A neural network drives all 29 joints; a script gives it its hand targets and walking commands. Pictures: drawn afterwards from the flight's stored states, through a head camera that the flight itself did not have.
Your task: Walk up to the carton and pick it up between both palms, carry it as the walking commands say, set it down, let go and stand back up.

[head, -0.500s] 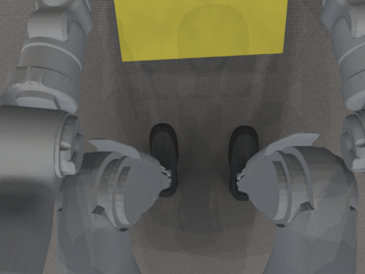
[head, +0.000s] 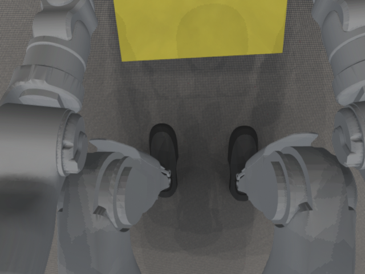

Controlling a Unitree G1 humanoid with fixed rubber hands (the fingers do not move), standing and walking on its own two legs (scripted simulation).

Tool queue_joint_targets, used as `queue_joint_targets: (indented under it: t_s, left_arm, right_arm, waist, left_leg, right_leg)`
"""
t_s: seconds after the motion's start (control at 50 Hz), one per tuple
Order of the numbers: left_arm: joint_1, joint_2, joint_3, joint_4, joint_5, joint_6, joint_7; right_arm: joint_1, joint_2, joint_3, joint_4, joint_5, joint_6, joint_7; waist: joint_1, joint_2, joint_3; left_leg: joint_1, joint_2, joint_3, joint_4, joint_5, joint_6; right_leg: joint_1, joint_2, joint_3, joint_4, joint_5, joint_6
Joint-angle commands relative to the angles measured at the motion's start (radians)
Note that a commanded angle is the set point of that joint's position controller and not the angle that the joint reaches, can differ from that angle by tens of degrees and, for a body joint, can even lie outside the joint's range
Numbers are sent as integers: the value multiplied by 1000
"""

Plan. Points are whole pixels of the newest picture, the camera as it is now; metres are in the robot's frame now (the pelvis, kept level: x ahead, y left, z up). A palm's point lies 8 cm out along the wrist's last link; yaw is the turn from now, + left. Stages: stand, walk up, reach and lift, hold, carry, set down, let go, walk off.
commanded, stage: reach and lift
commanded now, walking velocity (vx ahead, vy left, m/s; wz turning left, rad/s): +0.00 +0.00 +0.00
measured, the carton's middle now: out of the picture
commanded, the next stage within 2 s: none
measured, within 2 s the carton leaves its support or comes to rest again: leaves its support in 0.36 s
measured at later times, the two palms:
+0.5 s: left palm out of the picture +0.55 +0.15 -0.16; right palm out of the picture +0.54 -0.20 -0.18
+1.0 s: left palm out of the picture +0.54 +0.14 -0.13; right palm out of the picture +0.54 -0.20 -0.13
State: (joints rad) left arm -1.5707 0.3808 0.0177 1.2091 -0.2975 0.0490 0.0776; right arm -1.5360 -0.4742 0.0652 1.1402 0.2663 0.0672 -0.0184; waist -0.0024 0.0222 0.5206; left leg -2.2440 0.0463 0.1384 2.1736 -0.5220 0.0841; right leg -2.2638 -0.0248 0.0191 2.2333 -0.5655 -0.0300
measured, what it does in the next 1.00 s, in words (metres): stands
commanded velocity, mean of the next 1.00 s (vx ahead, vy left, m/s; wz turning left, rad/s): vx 0.00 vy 0.00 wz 0.00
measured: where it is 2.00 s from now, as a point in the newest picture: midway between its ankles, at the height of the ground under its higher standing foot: (202, 173)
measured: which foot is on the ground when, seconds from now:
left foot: down 0.00-1.00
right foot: down 0.00-1.00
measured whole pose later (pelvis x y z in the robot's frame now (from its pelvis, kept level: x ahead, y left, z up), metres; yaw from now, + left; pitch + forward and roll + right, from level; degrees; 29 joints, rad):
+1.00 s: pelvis -0.02 +0.00 +0.00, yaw +0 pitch +25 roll +2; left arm -1.46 0.34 -0.04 1.03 -0.30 0.20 0.22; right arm -1.52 -0.43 0.07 1.11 0.27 0.19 -0.19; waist 0.00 0.02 0.53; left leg -2.11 0.02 0.12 2.18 -0.51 0.08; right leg -2.11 -0.02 0.02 2.24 -0.56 -0.03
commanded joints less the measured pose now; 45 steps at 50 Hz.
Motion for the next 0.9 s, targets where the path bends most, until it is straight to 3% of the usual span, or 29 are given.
queue_joint_targets:
  t_s: [0.0,0.02,0.04,0.06,0.12,0.16,0.18,0.24,0.26,0.28,0.3,0.34,0.36,0.38,0.4,0.44,0.46,0.5,0.54,0.58,0.62,0.68,0.7,0.72,0.76,0.8,0.82,0.86,0.88]
  left_arm:
    - [-397,-805,-120,-207,-65,11,-185]
    - [-387,-816,-142,-240,-78,17,-187]
    - [-377,-821,-147,-231,-76,17,-184]
    - [-371,-856,-165,-239,-85,21,-190]
    - [-437,-838,-190,-346,-116,12,-167]
    - [-431,-843,-210,-363,-121,16,-155]
    - [-457,-849,-222,-415,-146,14,-150]
    - [-496,-853,-288,-589,-195,10,-120]
    - [-485,-841,-273,-542,-192,11,-110]
    - [-456,-844,-278,-571,-186,16,-104]
    - [-497,-843,-288,-648,-194,17,-91]
    - [-498,-843,-269,-640,-178,22,-84]
    - [-496,-856,-281,-634,-200,21,-83]
    - [-498,-852,-267,-608,-175,28,-81]
    - [-492,-859,-262,-647,-175,29,-79]
    - [-447,-729,-188,-601,-137,32,-55]
    - [-475,-762,-210,-575,-143,36,-63]
    - [-545,-747,-212,-621,-148,30,-61]
    - [-510,-752,-179,-562,-135,31,-58]
    - [-520,-726,-163,-578,-112,39,-59]
    - [-544,-684,-174,-576,-121,36,-49]
    - [-581,-702,-196,-687,-151,33,-44]
    - [-593,-710,-187,-740,-137,36,-42]
    - [-536,-662,-161,-697,-133,44,-34]
    - [-558,-711,-165,-679,-128,58,-44]
    - [-572,-706,-183,-718,-126,61,-41]
    - [-507,-711,-154,-634,-110,64,-40]
    - [-590,-765,-209,-746,-134,65,-53]
    - [-554,-751,-190,-679,-121,70,-47]
  right_arm:
    - [-428,834,104,-210,57,-15,162]
    - [-417,849,105,-225,58,-9,164]
    - [-430,857,115,-220,66,-6,165]
    - [-414,864,111,-258,61,-11,161]
    - [-481,849,151,-331,103,-14,143]
    - [-463,855,156,-348,108,-16,133]
    - [-481,862,172,-397,108,-10,128]
    - [-515,831,199,-549,154,-14,108]
    - [-528,803,182,-520,150,-17,102]
    - [-538,819,193,-550,165,-16,97]
    - [-547,819,198,-598,162,-14,92]
    - [-579,785,170,-632,163,-19,80]
    - [-565,775,192,-623,148,-13,78]
    - [-593,792,191,-609,167,-11,76]
    - [-599,778,188,-643,163,-11,75]
    - [-601,687,165,-638,162,-10,49]
    - [-611,712,137,-551,161,-8,52]
    - [-631,717,137,-558,151,-5,51]
    - [-655,739,161,-531,162,1,54]
    - [-593,756,134,-473,142,16,52]
    - [-593,721,114,-467,144,12,48]
    - [-604,733,149,-540,135,18,48]
    - [-592,749,149,-562,156,27,45]
    - [-613,694,151,-631,153,22,33]
    - [-615,734,148,-577,138,32,40]
    - [-619,759,156,-606,152,35,37]
    - [-604,734,137,-566,151,29,39]
    - [-636,810,167,-603,155,39,49]
    - [-608,786,141,-585,144,41,44]
  waist:
    - [-18,-174,-1270]
    - [-37,-181,-1327]
    - [-17,-173,-1350]
    - [-48,-176,-1390]
    - [-27,-144,-1597]
    - [-17,-164,-1703]
    - [-48,-203,-1808]
    - [-62,-160,-2138]
    - [-69,-153,-2073]
    - [-40,-137,-2134]
    - [-49,-148,-2261]
    - [-53,-130,-2244]
    - [-72,-171,-2240]
    - [-44,-132,-2207]
    - [-52,-148,-2240]
    - [-15,-181,-2189]
    - [-36,-140,-2082]
    - [-43,-155,-2068]
    - [0,-171,-1998]
    - [-7,-191,-1986]
    - [-5,-139,-1976]
    - [-37,-165,-2124]
    - [-14,-140,-2193]
    - [-5,-153,-2213]
    - [-23,-176,-2158]
    - [-5,-155,-2217]
    - [-3,-148,-2107]
    - [-24,-150,-2222]
    - [-20,-125,-2223]
  left_leg:
    - [555,-144,-150,-29,370,-41]
    - [587,-151,-165,-26,387,-33]
    - [605,-146,-151,-27,409,-39]
    - [606,-158,-157,-26,411,-37]
    - [719,-156,-137,-9,476,-48]
    - [774,-158,-141,-20,540,-53]
    - [828,-169,-154,-22,542,-44]
    - [997,-182,-152,-1,670,-59]
    - [990,-178,-151,-12,645,-56]
    - [1053,-182,-152,-20,678,-58]
    - [1133,-189,-162,-18,724,-57]
    - [1085,-189,-139,-28,653,-57]
    - [1080,-191,-143,-31,654,-62]
    - [1085,-187,-139,-49,626,-57]
    - [1079,-192,-134,-60,607,-55]
    - [1026,-188,-113,-73,521,-50]
    - [987,-178,-118,-86,470,-51]
    - [990,-178,-129,-103,440,-47]
    - [918,-172,-101,-99,365,-48]
    - [929,-171,-108,-123,329,-43]
    - [946,-171,-108,-121,349,-47]
    - [1021,-177,-112,-118,398,-53]
    - [1042,-178,-101,-119,407,-54]
    - [1044,-178,-96,-110,422,-49]
    - [1001,-181,-111,-137,377,-47]
    - [1041,-183,-108,-132,404,-44]
    - [1006,-180,-109,-141,388,-43]
    - [1062,-182,-115,-141,414,-41]
    - [1060,-178,-108,-134,401,-52]
  right_leg:
    - [610,81,-18,-115,423,18]
    - [619,91,-26,-95,429,18]
    - [629,86,-27,-96,440,21]
    - [650,91,-32,-99,460,19]
    - [738,92,-22,-102,510,18]
    - [800,102,-29,-105,576,21]
    - [859,105,-41,-112,588,25]
    - [952,115,-50,-77,699,14]
    - [912,114,-57,-95,643,18]
    - [926,116,-60,-94,655,19]
    - [957,124,-60,-96,686,16]
    - [969,124,-66,-112,641,12]
    - [967,113,-74,-107,634,18]
    - [952,110,-69,-131,603,20]
    - [992,121,-67,-137,613,13]
    - [1004,112,-63,-165,542,27]
    - [962,107,-62,-176,494,22]
    - [934,108,-69,-173,469,18]
    - [961,99,-41,-196,397,21]
    - [953,103,-49,-215,366,21]
    - [912,100,-48,-206,370,19]
    - [992,100,-64,-199,414,26]
    - [1045,106,-45,-211,446,18]
    - [1078,105,-46,-215,465,27]
    - [1049,102,-60,-215,420,23]
    - [1048,109,-49,-211,451,17]
    - [974,106,-62,-211,402,27]
    - [1062,113,-59,-213,447,19]
    - [1037,106,-57,-212,418,22]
